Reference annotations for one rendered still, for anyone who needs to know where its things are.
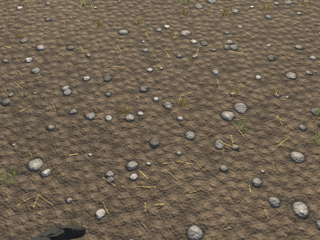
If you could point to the left robot hand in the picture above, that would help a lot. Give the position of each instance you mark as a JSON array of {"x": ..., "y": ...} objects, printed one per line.
[{"x": 61, "y": 232}]

